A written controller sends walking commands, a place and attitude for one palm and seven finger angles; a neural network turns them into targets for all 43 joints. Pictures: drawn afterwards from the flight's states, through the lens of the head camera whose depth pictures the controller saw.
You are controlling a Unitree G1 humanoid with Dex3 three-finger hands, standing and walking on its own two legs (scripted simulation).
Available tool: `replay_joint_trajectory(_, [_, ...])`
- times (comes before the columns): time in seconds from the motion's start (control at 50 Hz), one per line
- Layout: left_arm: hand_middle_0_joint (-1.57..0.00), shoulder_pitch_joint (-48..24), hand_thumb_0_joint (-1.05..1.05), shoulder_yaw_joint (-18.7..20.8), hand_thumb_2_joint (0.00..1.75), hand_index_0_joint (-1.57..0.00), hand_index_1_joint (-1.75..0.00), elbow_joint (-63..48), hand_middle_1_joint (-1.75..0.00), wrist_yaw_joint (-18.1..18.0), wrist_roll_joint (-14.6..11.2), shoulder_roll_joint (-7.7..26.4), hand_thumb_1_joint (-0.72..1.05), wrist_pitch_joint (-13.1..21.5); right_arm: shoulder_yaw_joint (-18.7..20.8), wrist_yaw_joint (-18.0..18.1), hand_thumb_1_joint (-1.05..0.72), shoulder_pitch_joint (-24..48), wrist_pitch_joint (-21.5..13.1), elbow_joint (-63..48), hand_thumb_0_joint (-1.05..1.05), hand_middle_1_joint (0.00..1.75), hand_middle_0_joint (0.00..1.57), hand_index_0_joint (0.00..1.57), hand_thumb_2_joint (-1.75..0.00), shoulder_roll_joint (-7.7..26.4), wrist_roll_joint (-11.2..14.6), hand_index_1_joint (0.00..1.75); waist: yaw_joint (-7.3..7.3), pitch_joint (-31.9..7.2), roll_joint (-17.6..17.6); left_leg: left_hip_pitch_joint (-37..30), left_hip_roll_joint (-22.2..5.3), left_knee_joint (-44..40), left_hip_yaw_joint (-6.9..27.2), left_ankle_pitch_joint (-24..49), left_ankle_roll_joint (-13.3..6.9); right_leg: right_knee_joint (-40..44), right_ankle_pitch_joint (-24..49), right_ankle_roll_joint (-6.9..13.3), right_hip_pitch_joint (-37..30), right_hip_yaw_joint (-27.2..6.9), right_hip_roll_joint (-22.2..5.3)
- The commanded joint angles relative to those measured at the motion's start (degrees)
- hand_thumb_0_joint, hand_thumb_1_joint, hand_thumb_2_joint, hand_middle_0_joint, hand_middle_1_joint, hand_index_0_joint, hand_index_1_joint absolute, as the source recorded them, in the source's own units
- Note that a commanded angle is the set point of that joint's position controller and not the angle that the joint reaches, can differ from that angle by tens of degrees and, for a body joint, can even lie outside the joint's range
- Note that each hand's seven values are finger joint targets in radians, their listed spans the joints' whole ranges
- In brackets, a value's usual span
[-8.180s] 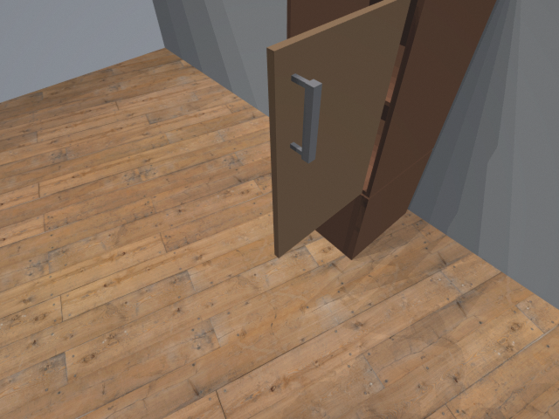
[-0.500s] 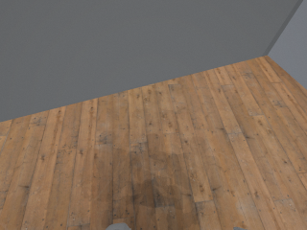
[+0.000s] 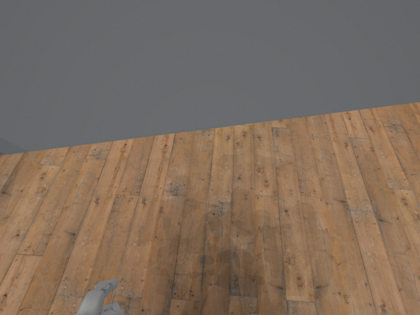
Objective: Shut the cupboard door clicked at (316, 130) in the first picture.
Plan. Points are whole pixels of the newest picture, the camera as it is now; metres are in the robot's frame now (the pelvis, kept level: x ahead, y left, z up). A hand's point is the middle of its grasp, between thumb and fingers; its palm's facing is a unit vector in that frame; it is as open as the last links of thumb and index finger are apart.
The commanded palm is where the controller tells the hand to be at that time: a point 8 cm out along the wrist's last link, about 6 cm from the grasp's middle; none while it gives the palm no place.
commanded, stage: walk to a spot facing it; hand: left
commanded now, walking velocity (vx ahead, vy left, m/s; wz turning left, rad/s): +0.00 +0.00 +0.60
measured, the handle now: out of the picture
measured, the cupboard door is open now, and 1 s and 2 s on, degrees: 91 91 91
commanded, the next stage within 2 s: none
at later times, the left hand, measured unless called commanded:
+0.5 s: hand out of the picture -0.04 +0.23 -0.20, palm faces +0.36 -0.90 -0.25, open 7.4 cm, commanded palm none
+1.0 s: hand (80, 289) +0.19 +0.28 -0.14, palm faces +0.51 -0.83 -0.22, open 7.4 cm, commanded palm none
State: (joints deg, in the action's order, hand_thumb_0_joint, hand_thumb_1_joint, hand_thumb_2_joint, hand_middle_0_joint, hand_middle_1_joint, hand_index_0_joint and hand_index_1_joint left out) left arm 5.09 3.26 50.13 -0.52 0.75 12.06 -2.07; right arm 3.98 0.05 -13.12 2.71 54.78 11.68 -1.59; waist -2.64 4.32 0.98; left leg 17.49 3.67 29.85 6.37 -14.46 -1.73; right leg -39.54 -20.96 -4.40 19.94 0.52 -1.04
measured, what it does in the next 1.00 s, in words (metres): walks ahead, turning left: right foot, then left foot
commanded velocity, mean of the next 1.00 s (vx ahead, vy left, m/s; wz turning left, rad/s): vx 0.20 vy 0.00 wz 0.60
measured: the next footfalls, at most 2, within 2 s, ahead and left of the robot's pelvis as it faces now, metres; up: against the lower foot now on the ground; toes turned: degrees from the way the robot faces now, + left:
right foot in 0.04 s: +0.03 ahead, -0.13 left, +0.00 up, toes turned +0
left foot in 0.44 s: +0.03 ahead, +0.12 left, +0.00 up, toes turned +24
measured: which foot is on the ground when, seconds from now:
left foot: down 0.00-0.04, up 0.06-0.42, down 0.44-0.96, up 0.98-1.00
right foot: up 0.00-0.02, down 0.04-0.44, up 0.46-0.94, down 0.96-1.00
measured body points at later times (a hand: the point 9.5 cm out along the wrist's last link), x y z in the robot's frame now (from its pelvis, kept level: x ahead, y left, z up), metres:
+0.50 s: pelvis +0.01 +0.02 -0.02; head +0.06 +0.06 +0.43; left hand -0.05 +0.28 -0.18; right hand +0.23 -0.19 -0.14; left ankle -0.01 +0.11 -0.74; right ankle -0.01 -0.13 -0.70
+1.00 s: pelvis +0.15 +0.04 -0.01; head +0.20 +0.06 +0.44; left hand +0.16 +0.33 -0.13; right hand +0.25 -0.18 -0.17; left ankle +0.00 +0.10 -0.71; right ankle +0.25 -0.03 -0.74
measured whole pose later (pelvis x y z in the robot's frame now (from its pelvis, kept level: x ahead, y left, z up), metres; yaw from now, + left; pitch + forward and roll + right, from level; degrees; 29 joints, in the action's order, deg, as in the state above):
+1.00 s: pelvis +0.15 +0.04 -0.01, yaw +36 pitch +2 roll +0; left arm 3.6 2.9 49.5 1.8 1.7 10.8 2.6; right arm 3.8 -0.1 -20.7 -0.1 60.1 11.5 -0.9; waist -3.6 3.8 2.0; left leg 13.5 2.6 44.8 6.3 -28.2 -0.7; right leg -33.5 -13.8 -0.2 20.8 5.0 -2.6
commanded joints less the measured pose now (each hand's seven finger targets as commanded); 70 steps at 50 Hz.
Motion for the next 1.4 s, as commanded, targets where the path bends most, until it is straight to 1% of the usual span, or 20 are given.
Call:
replay_joint_trajectory(0.0, [-0.2, 9.55, 0.0, 2.93, 0.9, -0.2, -0.3, -2.49, -0.3, -1.8, 0.55, 11.72, 0.9, 3.08, 2.91, -0.27, -0.9, 1.58, -1.25, -5.66, 0.0, 0.3, 0.2, 0.2, -0.9, 6.97, 1.47, 0.3, 5.05, -10.52, -9.67, 14.58, -3.61, 9.64, 5.47, -1.57, 1.45, 22.77, 15.15, 5.57, -26.46, -13.84, -15.47])
replay_joint_trajectory(0.02, [-0.2, 9.32, 0.0, 2.75, 0.9, -0.2, -0.3, -2.78, -0.3, -1.79, 0.88, 13.82, 0.9, 2.9, 2.94, -0.38, -0.9, 1.47, -1.14, -6.53, 0.0, 0.3, 0.2, 0.2, -0.9, 6.68, 1.04, 0.3, 4.92, -8.95, -15.73, 17.52, 1.69, 24.43, -3.57, -21.36, 4.35, 22.85, 22.24, 12.53, -21.9, -20.62, -27.9])
replay_joint_trajectory(0.12, [-0.2, 3.21, 0.0, 0.9, 0.9, -0.2, -0.3, -3.83, -0.3, -1.78, 0.05, 6.88, 0.9, 3.4, 2.35, -1.55, -0.9, 2.02, 0.87, -3.18, 0.0, 0.3, 0.2, 0.2, -0.9, 6.0, 0.6, 0.3, 0.69, -3.85, -12.34, 16.99, -4.98, 41.36, -4.64, -8.0, 6.16, 19.14, 35.63, 9.57, -14.0, -0.74, -16.84])
replay_joint_trajectory(0.32, [-0.2, 11.73, 0.0, 2.64, 0.9, -0.2, -0.3, -0.83, -0.3, -1.4, 0.97, 11.43, 0.9, 2.89, 0.66, -2.23, -0.9, 10.96, 0.17, -5.48, 0.0, 0.3, 0.2, 0.2, -0.9, 4.27, 1.07, 0.3, 5.04, -4.63, -14.5, 8.97, -4.21, 14.46, -12.9, -11.22, 4.78, 12.93, 44.73, 9.7, -19.37, 6.46, -20.09])
replay_joint_trajectory(0.38, [-0.2, 10.6, 0.0, 3.05, 0.9, -0.2, -0.3, -0.88, -0.3, -0.82, 0.51, 12.48, 0.9, 2.84, 0.99, -1.98, -0.9, 5.88, -0.64, -5.09, 0.0, 0.3, 0.2, 0.2, -0.9, 6.28, 0.66, 0.3, 1.6, -8.04, -11.66, -3.95, -1.89, 1.66, -15.13, -2.29, 3.07, 4.65, 40.87, 6.43, -14.0, 10.03, -19.27])
replay_joint_trajectory(0.4, [-0.2, 9.69, 0.0, 2.85, 0.9, -0.2, -0.3, -1.19, -0.3, -0.43, 0.14, 11.61, 0.9, 2.84, 1.78, -2.0, -0.9, 1.56, -1.07, -4.26, 0.0, 0.3, 0.2, 0.2, -0.9, 8.93, 0.34, 0.3, -1.24, -10.56, -5.16, -14.81, -4.63, -3.65, -11.67, 4.49, 1.24, -4.96, 32.73, 3.84, -6.44, 11.67, -17.9])
replay_joint_trajectory(0.42, [-0.2, 8.52, 0.0, 2.09, 0.9, -0.2, -0.3, -3.58, -0.3, 0.38, -0.3, 7.79, 0.9, 2.64, 3.71, -1.57, -0.9, -4.04, -1.68, -3.71, 0.0, 0.3, 0.2, 0.2, -0.9, 16.82, -0.43, 0.3, -4.54, -13.94, 13.66, -25.58, -21.5, -6.07, 12.42, 17.14, -7.54, -20.74, -5.54, -0.43, 11.53, 13.39, -8.47])
replay_joint_trajectory(0.44, [-0.2, 2.96, 0.0, 1.28, 0.9, -0.2, -0.3, -6.73, -0.3, 0.31, 0.34, 6.92, 0.9, 2.26, 4.25, -0.99, -0.9, -8.7, -1.54, -2.29, 0.0, 0.3, 0.2, 0.2, -0.9, 20.13, -0.03, 0.3, -6.25, -13.79, 12.85, -24.39, -29.38, -8.94, 21.0, 18.6, -13.12, -28.51, -19.14, 0.03, 18.4, 6.11, -5.95])
replay_joint_trajectory(0.5, [-0.2, -0.34, 0.0, 1.69, 0.9, -0.2, -0.3, -4.31, -0.3, 0.84, 0.57, 7.17, 0.9, 2.23, 2.67, 0.53, -0.9, -1.8, -2.81, -4.31, 0.0, 0.3, 0.2, 0.2, -0.9, 14.52, 0.02, 0.3, -2.23, -5.89, 7.59, -12.69, -21.77, -13.36, 15.87, 0.46, -9.3, -32.13, -5.65, 0.32, 20.41, -1.13, -7.54])
replay_joint_trajectory(0.56, [-0.2, 4.62, 0.0, 1.91, 0.9, -0.2, -0.3, -1.29, -0.3, 1.79, 1.05, 6.73, 0.9, 2.14, 1.55, 0.38, -0.9, 0.85, -4.23, -4.82, 0.0, 0.3, 0.2, 0.2, -0.9, 11.92, 0.37, 0.3, 1.16, -4.03, 5.18, -10.4, -16.38, -14.87, 7.94, 4.33, -6.83, -28.74, 2.46, -0.18, 17.53, -0.43, -6.35])
replay_joint_trajectory(0.8, [-0.2, -5.94, 0.0, 1.2, 0.9, -0.2, -0.3, -6.04, -0.3, 2.4, 0.52, 5.7, 0.9, 3.58, 2.25, 0.05, -0.9, -5.62, -4.93, -1.42, 0.0, 0.3, 0.2, 0.2, -0.9, 11.53, 0.24, 0.3, -0.55, -2.12, 6.72, -12.09, -15.01, -14.46, 11.91, 6.73, -8.64, -4.02, 5.52, -1.34, 14.03, 1.06, -3.18])
replay_joint_trajectory(0.88, [-0.2, -0.13, 0.0, 1.73, 0.9, -0.2, -0.3, -4.41, -0.3, 2.26, 0.29, 5.45, 0.9, 4.31, 2.3, 0.48, -0.9, -3.34, -4.63, -0.9, 0.0, 0.3, 0.2, 0.2, -0.9, 10.83, 0.3, 0.3, 2.83, -3.93, 6.68, -4.58, -12.65, -8.14, 11.58, 11.1, -6.52, 7.62, 7.42, 0.01, -4.06, 3.38, 0.35])
replay_joint_trajectory(0.9, [-0.2, 5.36, 0.0, 2.34, 0.9, -0.2, -0.3, -2.86, -0.3, 1.91, 0.39, 7.1, 0.9, 4.96, 2.18, 0.33, -0.9, -2.24, -4.81, -0.92, 0.0, 0.3, 0.2, 0.2, -0.9, 9.85, 0.73, 0.3, 5.63, -5.71, 3.24, 2.18, -10.15, -2.08, 9.86, 9.56, -4.57, 13.89, 10.02, 0.84, -16.73, 1.64, -1.05])
replay_joint_trajectory(0.94, [-0.2, 20.3, 0.0, 4.65, 0.9, -0.2, -0.3, 0.97, -0.3, 0.64, 0.97, 16.16, 0.9, 5.52, 1.32, 0.09, -0.9, -3.25, -5.86, -3.01, 0.0, 0.3, 0.2, 0.2, -0.9, 4.73, 1.5, 0.3, 10.75, -16.12, -19.98, 21.66, 0.56, 28.43, -4.93, -20.38, 1.51, 22.41, 5.76, 10.13, -40.89, -26.22, -28.5])
replay_joint_trajectory(0.96, [-0.2, 18.24, 0.0, 4.16, 0.9, -0.2, -0.3, 0.66, -0.3, 0.22, 0.59, 14.46, 0.9, 5.4, 1.83, -0.23, -0.9, -2.19, -5.58, -2.88, 0.0, 0.3, 0.2, 0.2, -0.9, 7.39, 0.79, 0.3, 9.54, -12.84, -17.34, 23.37, -3.84, 38.29, -3.08, -18.92, 1.36, 24.78, -1.01, 12.2, -33.08, -27.98, -29.49])
replay_joint_trajectory(1.0, [-0.2, 10.26, 0.0, 2.8, 0.9, -0.2, -0.3, -0.12, -0.3, -0.12, 0.45, 8.14, 0.9, 5.38, 2.02, -1.33, -0.9, 2.0, -4.44, -1.97, 0.0, 0.3, 0.2, 0.2, -0.9, 5.77, 0.3, 0.3, 6.01, -2.69, -11.85, 23.56, -8.67, 44.14, -2.94, -7.47, 1.51, 27.7, -6.29, 9.37, -18.15, -16.24, -25.24])
replay_joint_trajectory(1.08, [-0.2, 10.89, 0.0, 1.11, 0.9, -0.2, -0.3, 1.79, -0.3, -0.09, 0.73, 3.8, 0.9, 7.41, 0.99, -2.44, -0.9, 1.42, -2.75, -0.37, 0.0, 0.3, 0.2, 0.2, -0.9, 2.34, 0.16, 0.3, 2.81, -2.4, -10.38, 21.52, -9.35, 39.8, -6.35, -0.28, 3.47, 25.64, 22.89, 7.35, -15.37, 2.5, -19.82])
replay_joint_trajectory(1.3, [-0.2, 19.4, 0.0, -0.09, 0.9, -0.2, -0.3, 7.92, -0.3, -0.38, 0.94, 6.48, 0.9, 7.57, -1.22, -3.75, -0.9, 14.6, -3.39, -4.88, 0.0, 0.3, 0.2, 0.2, -0.9, 1.34, 0.02, 0.3, 4.29, -0.27, -9.66, 16.08, -6.17, 11.16, -13.96, 1.34, 0.07, 22.03, 44.2, 8.04, -24.73, 13.07, -19.99])
replay_joint_trajectory(1.34, [-0.2, 18.73, 0.0, 0.15, 0.9, -0.2, -0.3, 7.96, -0.3, -0.15, 0.77, 8.73, 0.9, 7.36, -1.1, -3.17, -0.9, 10.76, -3.85, -4.06, 0.0, 0.3, 0.2, 0.2, -0.9, 2.49, 0.05, 0.3, 2.06, -2.01, -10.9, 7.51, -2.57, 8.87, -16.9, -2.36, -1.86, 16.49, 53.91, 8.27, -23.17, 14.6, -20.42])
replay_joint_trajectory(1.38, [-0.2, 16.16, 0.0, 0.16, 0.9, -0.2, -0.3, 7.5, -0.3, 0.25, 0.04, 10.36, 0.9, 7.01, 0.15, -2.18, -0.9, -1.56, -4.29, -1.0, 0.0, 0.3, 0.2, 0.2, -0.9, 6.6, -0.44, 0.3, -4.81, -8.15, -8.93, -14.21, -0.72, 1.39, -17.22, 1.61, -3.84, -1.38, 50.96, 5.87, -12.79, 17.36, -18.64])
